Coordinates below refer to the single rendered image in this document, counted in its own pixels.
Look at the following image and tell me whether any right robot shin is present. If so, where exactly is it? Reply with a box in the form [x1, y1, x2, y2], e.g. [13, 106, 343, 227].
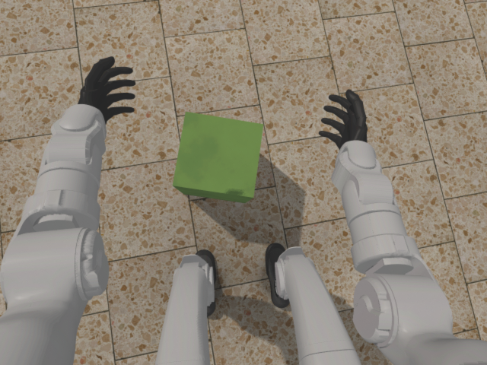
[275, 246, 316, 299]

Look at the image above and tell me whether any robot right upper arm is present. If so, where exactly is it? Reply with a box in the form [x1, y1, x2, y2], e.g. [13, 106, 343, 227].
[353, 273, 487, 365]

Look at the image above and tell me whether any carton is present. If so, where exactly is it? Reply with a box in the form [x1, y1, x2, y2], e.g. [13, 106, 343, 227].
[173, 112, 263, 203]

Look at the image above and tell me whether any robot right thigh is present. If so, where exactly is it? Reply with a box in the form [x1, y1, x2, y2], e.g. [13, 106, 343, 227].
[275, 254, 361, 365]

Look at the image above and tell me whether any robot right forearm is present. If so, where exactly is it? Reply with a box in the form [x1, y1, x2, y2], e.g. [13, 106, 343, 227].
[331, 140, 453, 329]

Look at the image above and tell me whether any robot left upper arm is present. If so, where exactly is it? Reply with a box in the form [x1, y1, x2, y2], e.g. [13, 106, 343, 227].
[0, 227, 109, 365]

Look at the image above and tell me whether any robot right hand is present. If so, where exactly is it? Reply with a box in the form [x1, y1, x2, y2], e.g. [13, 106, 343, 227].
[319, 89, 368, 150]

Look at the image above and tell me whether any robot left hand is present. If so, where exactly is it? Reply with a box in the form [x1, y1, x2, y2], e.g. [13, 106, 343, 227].
[78, 56, 135, 124]

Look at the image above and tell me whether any robot left forearm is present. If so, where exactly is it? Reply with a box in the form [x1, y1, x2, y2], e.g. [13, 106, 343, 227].
[0, 104, 107, 304]

